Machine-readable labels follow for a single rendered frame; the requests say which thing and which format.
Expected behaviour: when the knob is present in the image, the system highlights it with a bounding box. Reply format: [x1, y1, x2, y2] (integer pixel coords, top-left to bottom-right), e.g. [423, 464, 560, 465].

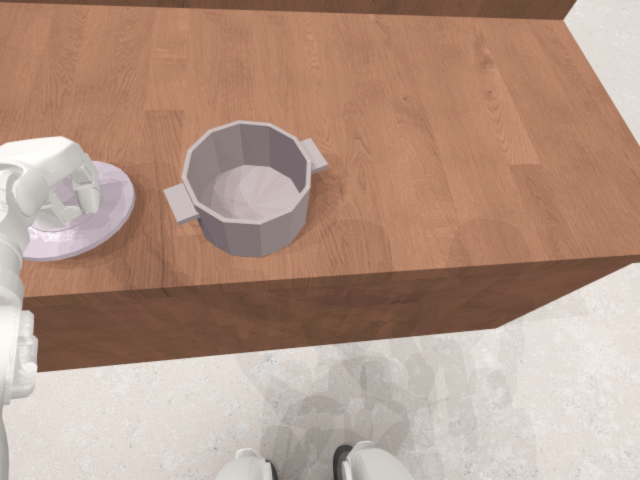
[50, 178, 78, 206]

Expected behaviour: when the left robot forearm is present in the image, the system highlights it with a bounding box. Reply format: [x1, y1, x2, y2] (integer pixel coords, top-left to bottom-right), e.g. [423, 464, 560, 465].
[0, 158, 49, 310]

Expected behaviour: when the table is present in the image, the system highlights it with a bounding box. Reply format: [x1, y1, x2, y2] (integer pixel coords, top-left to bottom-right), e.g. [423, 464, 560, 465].
[0, 0, 640, 373]

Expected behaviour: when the left robot hand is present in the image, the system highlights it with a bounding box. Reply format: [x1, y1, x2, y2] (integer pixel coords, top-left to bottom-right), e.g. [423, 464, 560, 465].
[0, 136, 100, 230]

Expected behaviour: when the lid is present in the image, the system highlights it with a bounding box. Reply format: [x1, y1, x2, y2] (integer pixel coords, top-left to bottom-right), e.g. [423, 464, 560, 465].
[23, 161, 136, 262]

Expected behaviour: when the robot left upper arm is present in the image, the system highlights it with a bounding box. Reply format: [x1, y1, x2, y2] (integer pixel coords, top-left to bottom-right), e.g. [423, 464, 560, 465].
[0, 305, 38, 480]

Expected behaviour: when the right robot thigh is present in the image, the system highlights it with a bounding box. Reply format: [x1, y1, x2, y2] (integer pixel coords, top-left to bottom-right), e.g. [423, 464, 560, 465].
[342, 448, 414, 480]

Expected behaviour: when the robot right foot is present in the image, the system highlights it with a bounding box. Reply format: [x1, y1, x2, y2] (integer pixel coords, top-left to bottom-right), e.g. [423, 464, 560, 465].
[333, 445, 353, 480]

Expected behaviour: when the pot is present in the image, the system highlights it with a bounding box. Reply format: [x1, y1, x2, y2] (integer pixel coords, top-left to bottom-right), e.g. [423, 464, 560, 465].
[163, 120, 328, 257]

